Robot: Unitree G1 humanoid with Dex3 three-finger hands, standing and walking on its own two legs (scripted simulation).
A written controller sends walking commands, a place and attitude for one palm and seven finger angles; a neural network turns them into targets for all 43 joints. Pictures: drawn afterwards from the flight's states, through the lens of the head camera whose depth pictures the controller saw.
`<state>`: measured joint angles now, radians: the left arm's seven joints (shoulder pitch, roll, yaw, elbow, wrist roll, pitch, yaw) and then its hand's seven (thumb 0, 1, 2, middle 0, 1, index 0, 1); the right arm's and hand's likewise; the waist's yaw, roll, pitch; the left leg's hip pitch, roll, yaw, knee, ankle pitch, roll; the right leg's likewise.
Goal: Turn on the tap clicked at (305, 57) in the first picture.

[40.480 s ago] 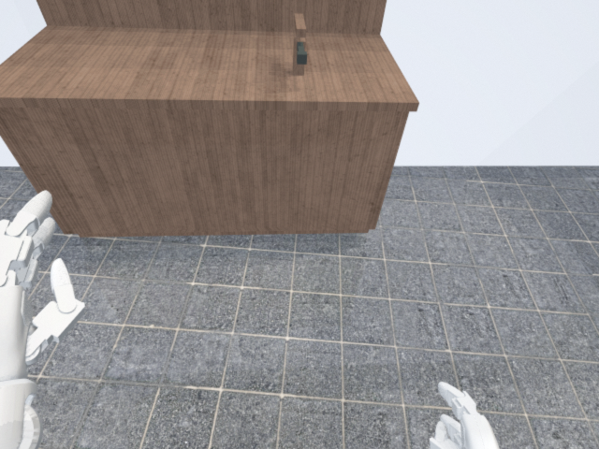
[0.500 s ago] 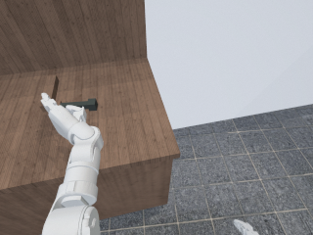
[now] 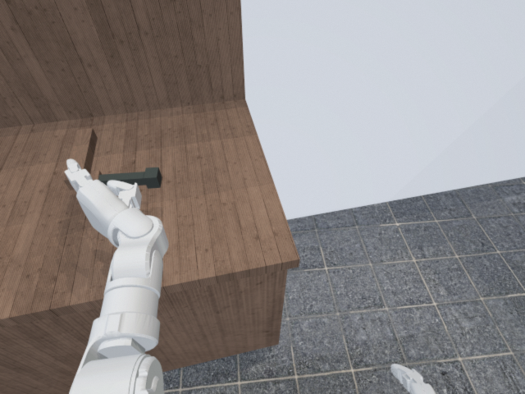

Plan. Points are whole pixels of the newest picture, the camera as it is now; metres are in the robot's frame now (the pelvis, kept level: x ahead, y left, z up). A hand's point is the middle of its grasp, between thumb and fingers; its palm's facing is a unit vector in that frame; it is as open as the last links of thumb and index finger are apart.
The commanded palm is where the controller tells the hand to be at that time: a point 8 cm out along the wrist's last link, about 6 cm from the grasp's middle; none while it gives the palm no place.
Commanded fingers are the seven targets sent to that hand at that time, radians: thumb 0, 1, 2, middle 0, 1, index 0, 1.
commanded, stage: draw the hand back beside the body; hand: left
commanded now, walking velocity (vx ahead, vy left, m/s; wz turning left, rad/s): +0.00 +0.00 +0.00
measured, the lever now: (153, 177) +0.48 +0.25 +0.05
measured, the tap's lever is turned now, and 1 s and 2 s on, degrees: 83 83 83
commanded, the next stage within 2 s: step back with the hand held close in 1.44 s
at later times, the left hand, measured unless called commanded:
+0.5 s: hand (123, 235) +0.28 +0.20 +0.14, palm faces +0.27 -0.94 -0.23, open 7.7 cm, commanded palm +0.25 +0.26 +0.15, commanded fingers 0.00 0.90 0.90 -0.18 -0.23 -0.18 -0.23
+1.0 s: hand (76, 271) +0.22 +0.23 +0.15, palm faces +0.34 -0.89 -0.31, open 7.5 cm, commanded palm +0.18 +0.28 +0.17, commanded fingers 0.00 0.90 0.90 -0.20 -0.30 -0.20 -0.30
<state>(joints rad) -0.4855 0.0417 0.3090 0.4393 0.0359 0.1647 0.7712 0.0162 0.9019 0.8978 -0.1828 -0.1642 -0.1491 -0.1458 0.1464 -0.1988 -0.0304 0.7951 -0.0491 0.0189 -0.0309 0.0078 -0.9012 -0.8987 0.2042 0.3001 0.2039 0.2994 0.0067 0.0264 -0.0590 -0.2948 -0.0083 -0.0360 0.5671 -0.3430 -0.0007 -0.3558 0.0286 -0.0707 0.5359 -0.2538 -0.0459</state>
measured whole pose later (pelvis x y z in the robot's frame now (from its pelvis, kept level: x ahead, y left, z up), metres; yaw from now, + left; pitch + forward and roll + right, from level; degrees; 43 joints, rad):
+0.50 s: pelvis -0.02 +0.01 +0.01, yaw -2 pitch -5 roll +0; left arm -0.01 0.28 0.13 0.10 -0.08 -0.11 0.13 0.01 0.90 0.90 -0.17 -0.21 -0.17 -0.20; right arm 0.17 -0.23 0.01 0.67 0.03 -0.01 -0.04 0.01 -0.90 -0.90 0.20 0.30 0.20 0.30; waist 0.03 0.07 0.05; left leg -0.06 -0.02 0.00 0.38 -0.24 0.02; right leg -0.14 0.02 -0.03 0.38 -0.16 -0.04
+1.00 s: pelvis -0.01 +0.01 +0.01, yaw -2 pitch -5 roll -1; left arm 0.31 0.30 0.21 -0.23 -0.07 -0.14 0.12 0.02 0.89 0.90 -0.20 -0.29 -0.20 -0.28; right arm 0.18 -0.23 -0.02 0.66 0.01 -0.05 -0.04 0.01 -0.90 -0.90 0.20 0.30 0.20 0.30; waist 0.05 0.07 0.06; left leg -0.03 -0.01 -0.01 0.37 -0.26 0.01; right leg -0.10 0.04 -0.04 0.34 -0.16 -0.04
